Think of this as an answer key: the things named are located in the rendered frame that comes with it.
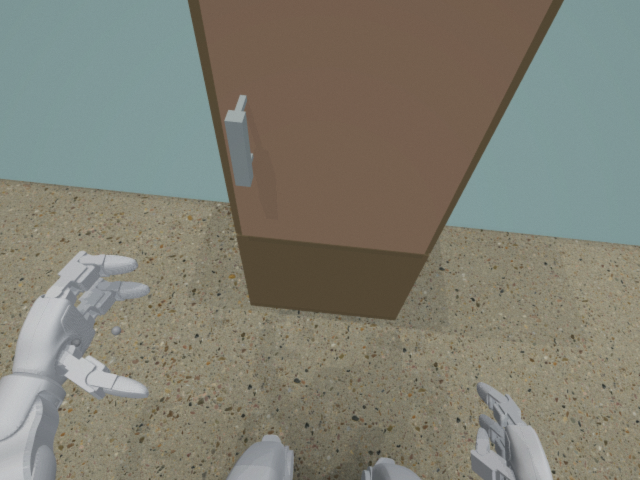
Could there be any right robot shin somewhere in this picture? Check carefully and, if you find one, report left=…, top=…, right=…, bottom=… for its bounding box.
left=375, top=457, right=395, bottom=465

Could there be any left robot hand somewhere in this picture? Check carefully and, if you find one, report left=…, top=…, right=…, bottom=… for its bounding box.
left=12, top=251, right=150, bottom=400

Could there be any handle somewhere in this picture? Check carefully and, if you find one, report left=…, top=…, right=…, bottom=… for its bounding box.
left=224, top=95, right=254, bottom=187

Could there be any robot left forearm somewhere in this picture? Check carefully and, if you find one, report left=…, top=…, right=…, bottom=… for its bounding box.
left=0, top=373, right=66, bottom=480

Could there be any left robot thigh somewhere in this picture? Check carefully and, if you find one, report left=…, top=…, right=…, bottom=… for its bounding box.
left=226, top=441, right=294, bottom=480

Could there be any cupboard door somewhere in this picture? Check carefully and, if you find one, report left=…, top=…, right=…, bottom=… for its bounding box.
left=199, top=0, right=553, bottom=254

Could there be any right robot hand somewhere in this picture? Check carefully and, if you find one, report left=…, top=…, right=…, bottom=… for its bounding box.
left=470, top=382, right=553, bottom=480

